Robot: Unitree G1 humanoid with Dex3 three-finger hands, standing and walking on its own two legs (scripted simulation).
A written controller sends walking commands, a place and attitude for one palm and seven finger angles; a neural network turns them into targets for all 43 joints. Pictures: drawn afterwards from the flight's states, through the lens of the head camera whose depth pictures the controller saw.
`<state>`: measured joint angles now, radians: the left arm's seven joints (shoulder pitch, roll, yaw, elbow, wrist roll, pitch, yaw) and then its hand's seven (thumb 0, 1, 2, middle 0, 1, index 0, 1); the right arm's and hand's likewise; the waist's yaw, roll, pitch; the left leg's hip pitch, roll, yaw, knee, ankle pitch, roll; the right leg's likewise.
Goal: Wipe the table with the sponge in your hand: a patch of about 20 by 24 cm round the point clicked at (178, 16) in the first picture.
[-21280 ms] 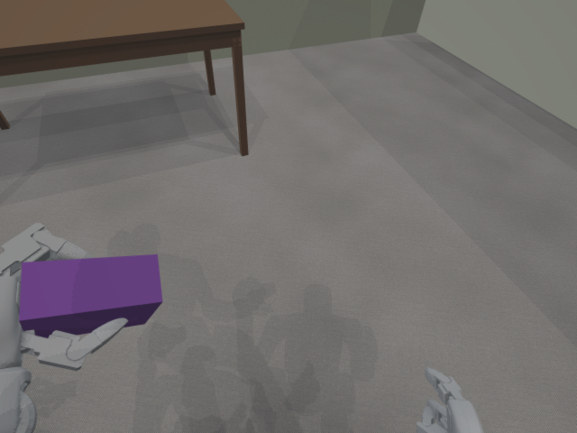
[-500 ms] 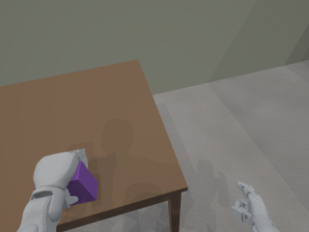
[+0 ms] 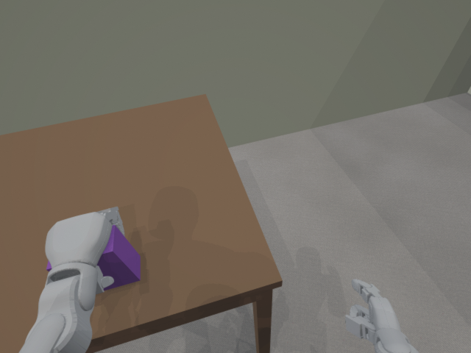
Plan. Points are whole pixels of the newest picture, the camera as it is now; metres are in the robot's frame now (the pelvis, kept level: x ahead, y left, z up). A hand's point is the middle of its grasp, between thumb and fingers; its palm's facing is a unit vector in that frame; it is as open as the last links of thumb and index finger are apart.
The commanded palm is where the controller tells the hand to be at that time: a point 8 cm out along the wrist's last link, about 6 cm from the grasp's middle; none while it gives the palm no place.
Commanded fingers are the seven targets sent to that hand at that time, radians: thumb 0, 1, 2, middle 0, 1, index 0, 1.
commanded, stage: move the sponge above the wiping area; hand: left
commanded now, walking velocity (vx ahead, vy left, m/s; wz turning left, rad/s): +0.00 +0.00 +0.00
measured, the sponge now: (104, 266) +0.23 +0.28 +0.03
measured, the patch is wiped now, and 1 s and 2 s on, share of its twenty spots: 0.00 0.00 0.00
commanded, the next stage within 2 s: none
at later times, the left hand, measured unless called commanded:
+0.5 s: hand (85, 248) +0.24 +0.30 +0.07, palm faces +0.05 -0.07 -1.00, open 9.4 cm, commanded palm +0.20 +0.28 +0.12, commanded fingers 0.00 0.10 1.30 -1.20 -1.60 -1.20 -1.60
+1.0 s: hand (87, 263) +0.22 +0.29 +0.06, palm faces -0.02 -0.12 -0.99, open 9.4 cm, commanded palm +0.20 +0.28 +0.12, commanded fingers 0.00 0.10 1.30 -1.20 -1.60 -1.20 -1.60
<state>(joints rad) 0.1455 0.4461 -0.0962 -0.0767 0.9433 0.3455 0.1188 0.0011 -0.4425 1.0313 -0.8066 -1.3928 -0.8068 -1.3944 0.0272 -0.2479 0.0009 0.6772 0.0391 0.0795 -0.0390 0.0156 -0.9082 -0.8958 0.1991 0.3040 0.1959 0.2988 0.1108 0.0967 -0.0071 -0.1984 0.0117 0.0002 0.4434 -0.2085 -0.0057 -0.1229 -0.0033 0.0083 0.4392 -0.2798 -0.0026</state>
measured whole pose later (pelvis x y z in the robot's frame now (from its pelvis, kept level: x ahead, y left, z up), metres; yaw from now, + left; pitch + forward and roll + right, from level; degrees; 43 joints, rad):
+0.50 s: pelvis +0.01 +0.00 +0.00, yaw +0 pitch -1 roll +0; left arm 0.15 0.45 -0.03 -0.05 0.89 0.40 0.12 0.00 -0.44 1.03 -0.80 -1.39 -0.80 -1.40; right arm 0.02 -0.25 0.00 0.68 0.05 0.08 -0.04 0.02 -0.91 -0.90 0.20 0.30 0.20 0.30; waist 0.10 0.10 -0.02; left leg -0.20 0.01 0.00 0.44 -0.22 -0.01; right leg -0.12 0.00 0.01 0.43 -0.29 0.00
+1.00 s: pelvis +0.00 +0.00 +0.00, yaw +1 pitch -1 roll +0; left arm 0.18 0.44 -0.08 -0.09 0.89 0.43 0.07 0.00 -0.44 1.03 -0.80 -1.40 -0.80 -1.40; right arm 0.02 -0.25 0.01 0.66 0.05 0.09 -0.04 0.02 -0.91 -0.90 0.20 0.30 0.20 0.30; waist 0.10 0.11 -0.02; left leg -0.21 0.00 -0.01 0.45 -0.21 0.00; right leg -0.13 -0.02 0.00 0.44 -0.29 0.01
